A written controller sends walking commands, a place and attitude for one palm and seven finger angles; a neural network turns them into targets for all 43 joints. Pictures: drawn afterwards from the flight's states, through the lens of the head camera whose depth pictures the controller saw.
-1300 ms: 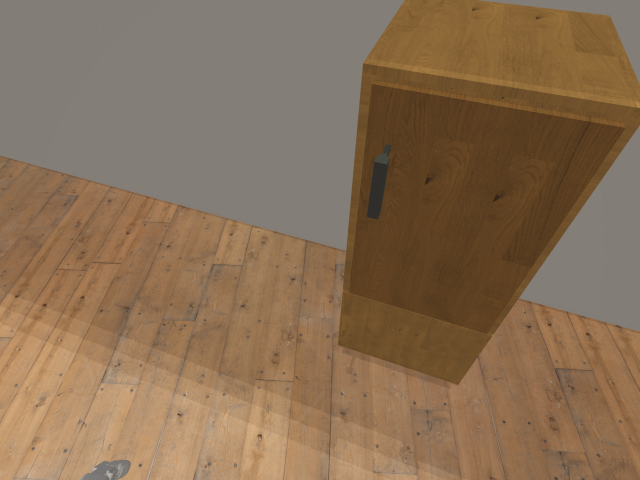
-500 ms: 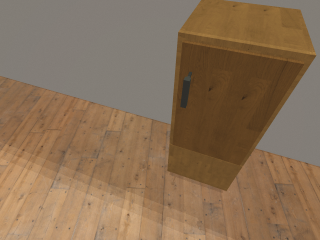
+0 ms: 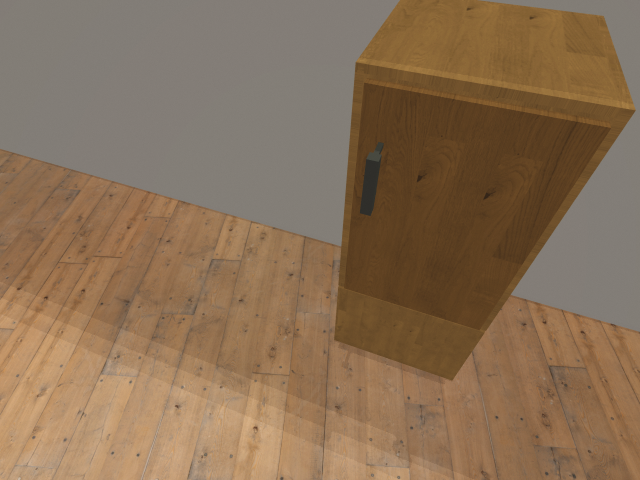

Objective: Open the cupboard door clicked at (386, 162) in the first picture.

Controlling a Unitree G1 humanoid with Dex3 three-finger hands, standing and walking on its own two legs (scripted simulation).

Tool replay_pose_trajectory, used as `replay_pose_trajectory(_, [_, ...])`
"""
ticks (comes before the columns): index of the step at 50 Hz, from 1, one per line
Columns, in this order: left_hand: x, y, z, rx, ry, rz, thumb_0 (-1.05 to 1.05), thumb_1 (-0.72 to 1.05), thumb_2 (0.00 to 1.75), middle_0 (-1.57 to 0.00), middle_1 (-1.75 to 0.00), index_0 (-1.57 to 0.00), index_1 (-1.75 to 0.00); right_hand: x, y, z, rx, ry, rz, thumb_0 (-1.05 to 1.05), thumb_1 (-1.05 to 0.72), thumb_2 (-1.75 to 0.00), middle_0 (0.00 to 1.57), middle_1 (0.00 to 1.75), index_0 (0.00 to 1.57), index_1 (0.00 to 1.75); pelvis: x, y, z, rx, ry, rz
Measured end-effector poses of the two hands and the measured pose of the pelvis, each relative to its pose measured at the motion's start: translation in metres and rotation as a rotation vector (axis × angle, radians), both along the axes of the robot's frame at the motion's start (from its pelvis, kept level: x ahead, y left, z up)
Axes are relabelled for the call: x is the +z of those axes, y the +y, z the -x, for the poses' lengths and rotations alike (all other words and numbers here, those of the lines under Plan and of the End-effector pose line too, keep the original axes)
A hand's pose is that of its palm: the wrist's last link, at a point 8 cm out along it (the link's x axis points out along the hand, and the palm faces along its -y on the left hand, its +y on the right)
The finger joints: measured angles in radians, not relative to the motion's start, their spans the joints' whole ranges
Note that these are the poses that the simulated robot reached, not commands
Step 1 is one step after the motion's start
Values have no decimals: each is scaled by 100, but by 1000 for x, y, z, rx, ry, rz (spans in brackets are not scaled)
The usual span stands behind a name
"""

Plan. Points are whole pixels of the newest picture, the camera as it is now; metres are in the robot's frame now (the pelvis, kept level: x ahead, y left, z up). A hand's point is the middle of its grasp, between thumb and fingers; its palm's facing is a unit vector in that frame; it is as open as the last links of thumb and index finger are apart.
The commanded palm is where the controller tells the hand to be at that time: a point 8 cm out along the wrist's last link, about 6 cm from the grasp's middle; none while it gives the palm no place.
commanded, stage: look at it before walking up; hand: left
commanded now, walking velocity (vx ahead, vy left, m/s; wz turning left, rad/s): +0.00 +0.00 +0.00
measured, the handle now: (373, 179) +0.63 -0.06 +0.01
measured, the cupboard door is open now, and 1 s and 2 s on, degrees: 0 0 0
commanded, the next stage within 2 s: shuffle to correct the standing spot in 0.14 s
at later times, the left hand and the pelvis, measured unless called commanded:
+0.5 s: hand out of the picture +0.07 +0.20 -0.17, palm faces -0.08 -0.96 -0.27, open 7.4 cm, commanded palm none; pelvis +0.01 -0.02 -0.01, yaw -6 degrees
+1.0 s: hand out of the picture +0.11 +0.06 -0.18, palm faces -0.14 -0.98 -0.17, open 7.4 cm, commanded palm none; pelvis +0.09 -0.10 -0.01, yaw -14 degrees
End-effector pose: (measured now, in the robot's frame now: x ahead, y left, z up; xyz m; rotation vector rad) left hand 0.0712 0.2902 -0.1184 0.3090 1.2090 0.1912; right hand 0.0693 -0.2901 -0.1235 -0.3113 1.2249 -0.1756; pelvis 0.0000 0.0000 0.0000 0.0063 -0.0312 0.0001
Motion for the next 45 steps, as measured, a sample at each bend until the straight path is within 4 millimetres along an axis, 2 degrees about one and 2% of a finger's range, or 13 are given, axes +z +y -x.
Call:
replay_pose_trajectory(15, [1,1,-3,8,2,-6,0,90,89,-20,-30,-20,-30,1,-1,-10,7,-4,4,0,-91,-90,20,30,20,30,0,-1,-5,-1,3,0])
replay_pose_trajectory(20, [-8,-10,1,1,45,14,0,90,89,-20,-30,-20,-30,-5,7,-5,-26,-10,-13,0,-91,-90,20,30,20,30,-3,-4,-8,-40,8,-7])
replay_pose_trajectory(26, [-18,-48,2,-37,126,65,0,90,90,-20,-29,-20,-30,-20,4,24,-119,9,-61,0,-90,-90,20,30,20,30,-9,-25,-12,-112,10,-23])
replay_pose_trajectory(31, [-28,-91,-10,-66,101,88,0,90,89,-20,-30,-20,-30,-45,-23,55,-192,95,-85,0,-90,-90,20,30,20,30,-23,-54,-21,-139,7,-2])
replay_pose_trajectory(33, [-29,-106,-11,-47,87,94,0,90,89,-20,-30,-20,-30,-45,-33,61,-205,138,-83,0,-90,-90,20,30,20,30,-22,-64,-25,-135,7,7])
replay_pose_trajectory(38, [-26,-139,-8,-44,132,118,0,90,89,-20,-30,-20,-30,-30,-52,48,-228,123,-82,1,-91,-90,20,30,20,30,-11,-82,-39,-156,23,5])
replay_pose_trajectory(45, [-30,-170,-22,-67,176,152,0,90,89,-20,-30,-20,-30,-21,-59,1,-257,29,-91,0,-91,-90,20,30,20,30,-7,-98,-66,-206,42,13])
